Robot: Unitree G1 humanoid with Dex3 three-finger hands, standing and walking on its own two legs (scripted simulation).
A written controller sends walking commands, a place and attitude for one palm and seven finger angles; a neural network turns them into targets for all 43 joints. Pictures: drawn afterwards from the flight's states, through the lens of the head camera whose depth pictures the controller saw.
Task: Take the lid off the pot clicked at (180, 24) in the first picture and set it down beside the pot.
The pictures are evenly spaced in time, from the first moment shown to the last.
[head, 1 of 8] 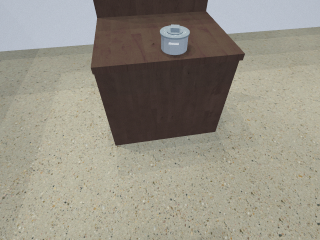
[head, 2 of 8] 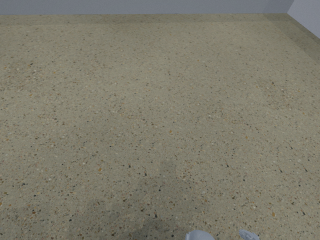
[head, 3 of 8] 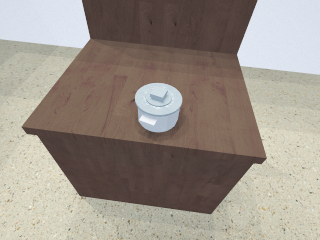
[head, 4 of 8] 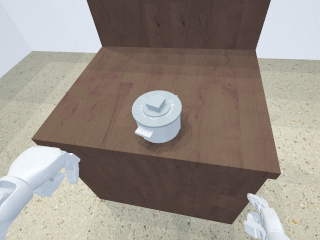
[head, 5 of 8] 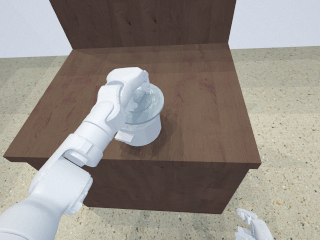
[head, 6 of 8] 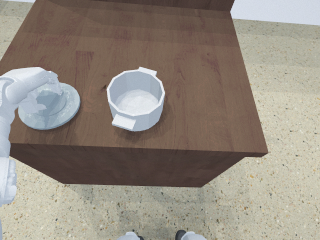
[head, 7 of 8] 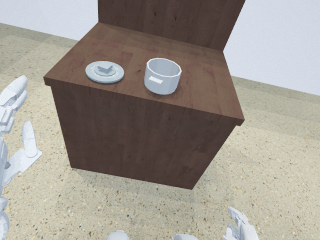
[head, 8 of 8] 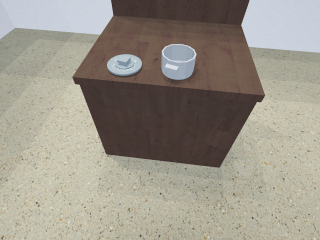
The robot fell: no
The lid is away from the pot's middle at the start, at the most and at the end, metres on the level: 0.00 0.24 0.24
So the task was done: yes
